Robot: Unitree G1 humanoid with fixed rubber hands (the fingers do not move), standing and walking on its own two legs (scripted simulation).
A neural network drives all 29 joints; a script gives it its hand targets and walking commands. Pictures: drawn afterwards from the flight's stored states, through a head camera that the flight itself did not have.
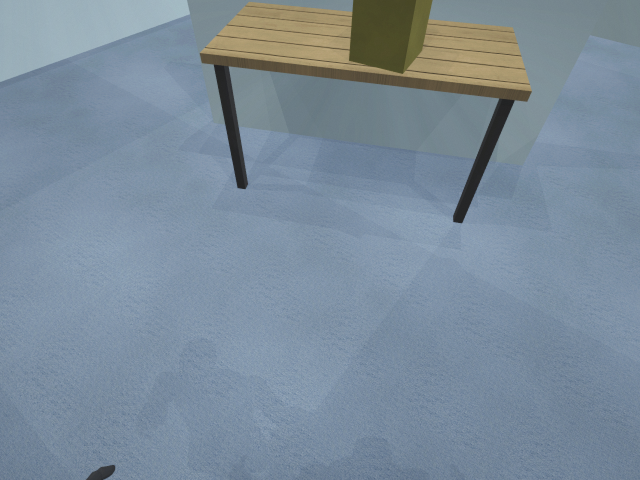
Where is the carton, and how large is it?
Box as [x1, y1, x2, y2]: [349, 0, 432, 73]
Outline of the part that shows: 353,0 349,60 402,73 421,50 432,0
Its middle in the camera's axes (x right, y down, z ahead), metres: +0.23 -0.76 +1.29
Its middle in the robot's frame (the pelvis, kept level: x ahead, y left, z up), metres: +1.48 -0.18 -0.01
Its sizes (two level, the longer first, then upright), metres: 0.210 0.200 0.250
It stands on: a table, 0.65 m high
